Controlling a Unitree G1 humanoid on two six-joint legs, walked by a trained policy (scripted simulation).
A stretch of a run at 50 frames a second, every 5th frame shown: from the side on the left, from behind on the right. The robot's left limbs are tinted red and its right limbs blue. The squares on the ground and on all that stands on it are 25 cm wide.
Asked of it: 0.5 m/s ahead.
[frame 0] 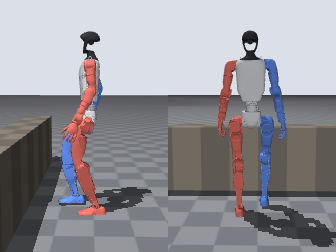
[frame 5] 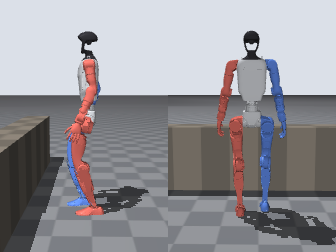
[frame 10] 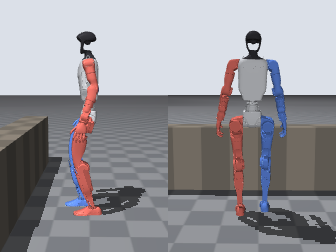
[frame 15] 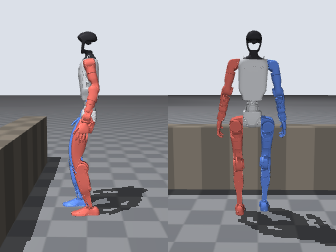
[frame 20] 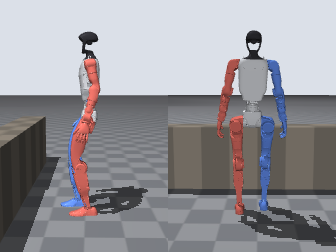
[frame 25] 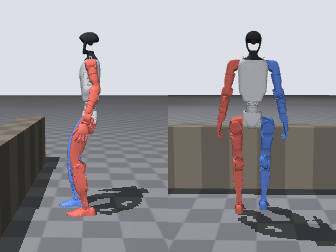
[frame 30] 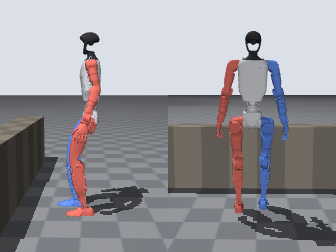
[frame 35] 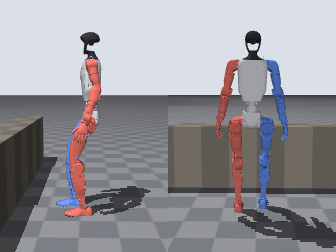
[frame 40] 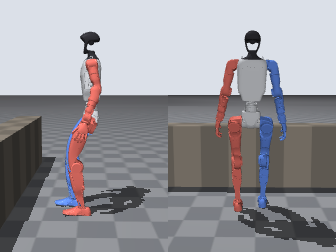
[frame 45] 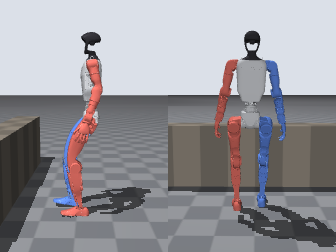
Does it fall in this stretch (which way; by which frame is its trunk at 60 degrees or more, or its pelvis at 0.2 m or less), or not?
no
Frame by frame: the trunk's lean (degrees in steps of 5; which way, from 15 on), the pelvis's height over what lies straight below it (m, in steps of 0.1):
0: 0, 0.8
5: 0, 0.8
10: 5, 0.8
15: 5, 0.8
20: 0, 0.8
25: 0, 0.8
30: 0, 0.8
35: 0, 0.8
40: 0, 0.8
45: 0, 0.8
